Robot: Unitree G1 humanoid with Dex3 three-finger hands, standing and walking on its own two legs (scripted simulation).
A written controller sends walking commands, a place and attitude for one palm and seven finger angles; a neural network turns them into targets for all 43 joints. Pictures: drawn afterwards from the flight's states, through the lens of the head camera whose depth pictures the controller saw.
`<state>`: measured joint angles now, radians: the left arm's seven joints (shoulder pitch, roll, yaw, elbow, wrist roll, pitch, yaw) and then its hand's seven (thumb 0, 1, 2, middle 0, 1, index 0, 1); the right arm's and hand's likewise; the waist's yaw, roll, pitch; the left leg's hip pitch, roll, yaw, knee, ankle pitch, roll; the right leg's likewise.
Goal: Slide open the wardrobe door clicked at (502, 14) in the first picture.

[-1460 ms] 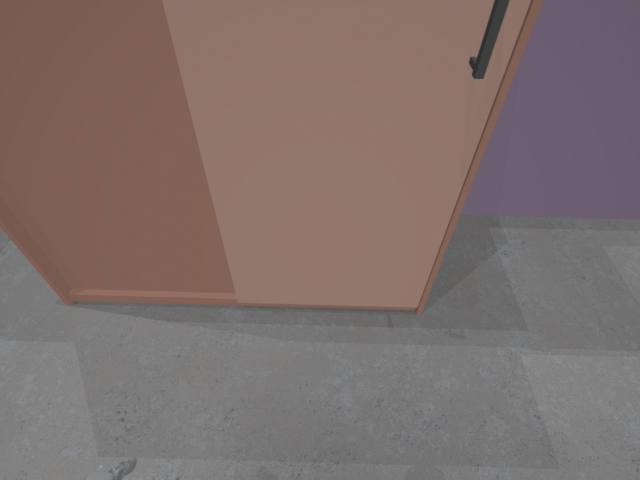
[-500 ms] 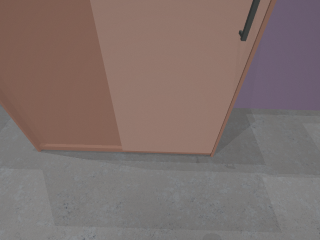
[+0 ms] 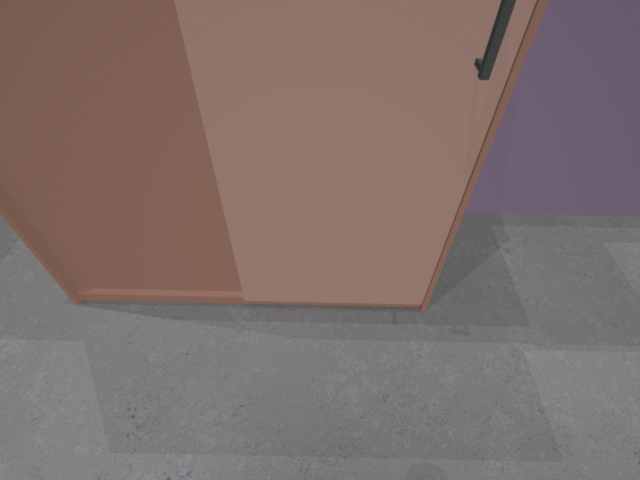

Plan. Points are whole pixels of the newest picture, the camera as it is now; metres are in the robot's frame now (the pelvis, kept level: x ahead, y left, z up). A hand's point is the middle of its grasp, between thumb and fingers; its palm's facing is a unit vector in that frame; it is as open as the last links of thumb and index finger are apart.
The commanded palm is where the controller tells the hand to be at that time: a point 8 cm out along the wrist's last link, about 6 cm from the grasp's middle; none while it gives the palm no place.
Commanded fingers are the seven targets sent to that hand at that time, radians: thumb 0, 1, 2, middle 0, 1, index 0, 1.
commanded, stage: take the last steps up to it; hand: right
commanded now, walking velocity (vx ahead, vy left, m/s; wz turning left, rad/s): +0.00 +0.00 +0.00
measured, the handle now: (501, 6) +0.81 -0.27 +0.26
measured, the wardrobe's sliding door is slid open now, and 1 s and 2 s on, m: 0.00 0.00 0.00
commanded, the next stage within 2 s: come to a stop and stand still in 1.00 s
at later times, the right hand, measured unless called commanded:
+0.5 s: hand out of the picture +0.02 -0.25 -0.20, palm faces +0.05 +0.98 -0.18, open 7.4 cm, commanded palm none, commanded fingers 0.00 -0.90 -0.90 0.20 0.30 0.20 0.30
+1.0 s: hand (460, 360) +0.37 -0.24 -0.18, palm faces +0.01 +0.99 -0.17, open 7.3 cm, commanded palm none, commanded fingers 0.00 -0.90 -0.90 0.20 0.30 0.20 0.30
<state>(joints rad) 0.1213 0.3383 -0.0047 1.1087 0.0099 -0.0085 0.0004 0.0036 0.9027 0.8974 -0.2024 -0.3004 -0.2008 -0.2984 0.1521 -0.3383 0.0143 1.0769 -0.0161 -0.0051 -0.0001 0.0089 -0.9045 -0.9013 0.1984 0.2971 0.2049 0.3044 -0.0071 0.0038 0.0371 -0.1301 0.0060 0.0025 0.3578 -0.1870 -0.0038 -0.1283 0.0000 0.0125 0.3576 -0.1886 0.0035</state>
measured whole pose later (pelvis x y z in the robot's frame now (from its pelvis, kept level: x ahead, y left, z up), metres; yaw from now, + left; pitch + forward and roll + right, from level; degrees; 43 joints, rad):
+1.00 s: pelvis +0.25 -0.07 -0.03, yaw -1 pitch -1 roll +0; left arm 0.49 0.09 0.02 1.18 0.01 -0.05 0.02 0.00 0.90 0.90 -0.20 -0.30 -0.20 -0.30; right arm 0.13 -0.13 -0.05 0.96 -0.03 -0.06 0.00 0.01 -0.91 -0.90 0.19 0.30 0.20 0.30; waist 0.04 -0.01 0.07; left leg -0.42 0.02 0.14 0.65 -0.19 0.08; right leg -0.03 0.01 -0.09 0.77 -0.48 -0.04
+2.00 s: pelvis +0.27 -0.05 +0.00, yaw +0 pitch +0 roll -3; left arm 0.36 0.23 0.08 1.08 0.04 0.05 -0.01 0.00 0.91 0.90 -0.20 -0.30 -0.19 -0.30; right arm 0.38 -0.10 -0.02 1.03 -0.02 -0.02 -0.02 0.01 -0.90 -0.90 0.20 0.30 0.20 0.30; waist -0.01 -0.04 -0.02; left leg -0.15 0.03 0.06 0.37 -0.22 0.04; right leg -0.42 -0.03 -0.03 0.95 -0.24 0.05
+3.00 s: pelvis +0.27 -0.11 -0.01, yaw +0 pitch -1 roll -1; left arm 0.33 0.18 -0.01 1.06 0.02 -0.01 0.01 0.00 0.91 0.90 -0.20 -0.30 -0.20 -0.30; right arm 0.25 -0.17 0.02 1.10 -0.02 -0.01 -0.03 0.01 -0.91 -0.90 0.19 0.30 0.20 0.30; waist 0.01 -0.05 0.04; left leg -0.21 0.08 0.03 0.54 -0.31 -0.05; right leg -0.22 -0.02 -0.08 0.53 -0.28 -0.01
